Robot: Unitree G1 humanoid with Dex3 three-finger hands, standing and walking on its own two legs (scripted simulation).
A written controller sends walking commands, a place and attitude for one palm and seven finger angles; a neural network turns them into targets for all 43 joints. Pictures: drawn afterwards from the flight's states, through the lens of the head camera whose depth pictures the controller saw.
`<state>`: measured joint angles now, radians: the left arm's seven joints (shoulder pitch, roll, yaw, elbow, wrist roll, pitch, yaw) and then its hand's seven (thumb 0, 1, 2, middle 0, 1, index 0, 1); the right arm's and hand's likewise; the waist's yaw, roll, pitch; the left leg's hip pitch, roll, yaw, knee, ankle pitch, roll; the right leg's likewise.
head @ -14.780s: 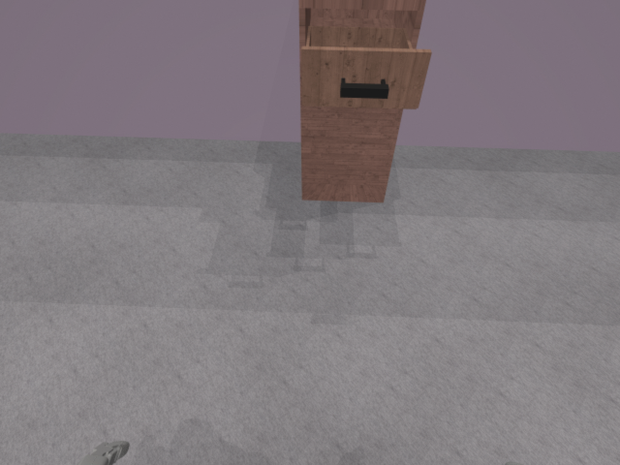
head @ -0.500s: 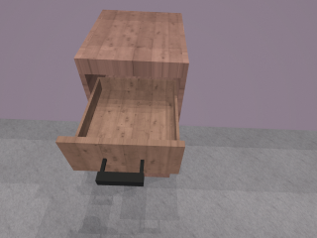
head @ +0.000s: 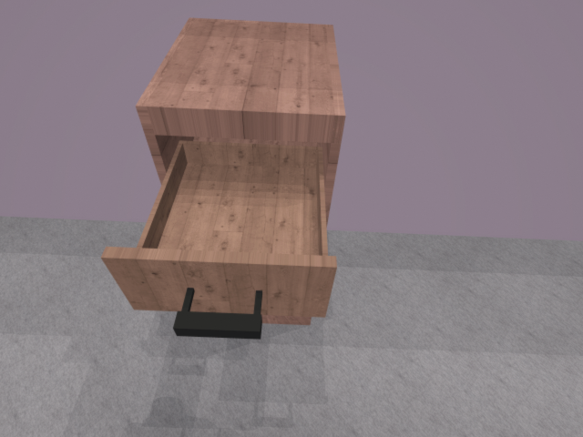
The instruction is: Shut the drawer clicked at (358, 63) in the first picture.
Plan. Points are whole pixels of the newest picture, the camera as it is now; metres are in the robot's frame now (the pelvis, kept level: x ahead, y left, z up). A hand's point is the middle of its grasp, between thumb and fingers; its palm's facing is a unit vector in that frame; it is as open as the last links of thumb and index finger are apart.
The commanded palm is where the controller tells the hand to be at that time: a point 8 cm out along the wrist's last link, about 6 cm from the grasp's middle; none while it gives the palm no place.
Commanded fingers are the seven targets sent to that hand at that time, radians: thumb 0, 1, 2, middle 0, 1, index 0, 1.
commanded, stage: raise the hand and make a fist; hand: left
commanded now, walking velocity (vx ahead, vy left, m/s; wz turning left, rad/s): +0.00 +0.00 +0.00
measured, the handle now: (221, 310) +0.30 +0.13 -0.03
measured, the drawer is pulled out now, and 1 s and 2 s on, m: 0.29 0.29 0.29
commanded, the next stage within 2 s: bring the fist close to the handle in 1.96 s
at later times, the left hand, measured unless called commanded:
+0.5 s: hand out of the picture +0.11 +0.12 -0.05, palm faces +0.01 -1.00 +0.00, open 5.9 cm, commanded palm +0.10 +0.19 -0.03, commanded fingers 0.00 0.90 0.90 -0.66 -0.80 -0.66 -0.80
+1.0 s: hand (192, 429) +0.13 +0.13 +0.02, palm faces +0.11 -0.99 -0.06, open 3.5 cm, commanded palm +0.09 +0.17 +0.02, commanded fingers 0.00 0.90 0.90 -1.16 -1.34 -1.16 -1.34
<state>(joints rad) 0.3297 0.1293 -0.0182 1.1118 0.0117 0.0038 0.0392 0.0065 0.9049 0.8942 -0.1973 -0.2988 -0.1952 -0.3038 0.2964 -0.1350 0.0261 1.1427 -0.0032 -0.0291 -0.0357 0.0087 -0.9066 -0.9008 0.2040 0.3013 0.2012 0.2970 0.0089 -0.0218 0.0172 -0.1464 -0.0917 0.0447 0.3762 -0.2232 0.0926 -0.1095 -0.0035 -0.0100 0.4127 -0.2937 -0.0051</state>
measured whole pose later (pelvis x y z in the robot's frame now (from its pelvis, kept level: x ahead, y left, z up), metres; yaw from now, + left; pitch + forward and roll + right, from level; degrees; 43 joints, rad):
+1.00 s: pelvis -0.03 -0.05 -0.06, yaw +1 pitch +10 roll +0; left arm 0.69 0.17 0.10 -0.25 -0.25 -0.39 -0.15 0.02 0.90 0.89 -0.96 -1.13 -0.96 -1.14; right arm 0.28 -0.24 -0.02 0.55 0.04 -0.16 -0.05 0.02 -0.90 -0.90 0.21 0.30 0.20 0.30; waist 0.00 0.04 -0.13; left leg -0.69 -0.02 0.01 0.95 -0.44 0.02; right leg -0.63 0.05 -0.10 0.94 -0.50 -0.08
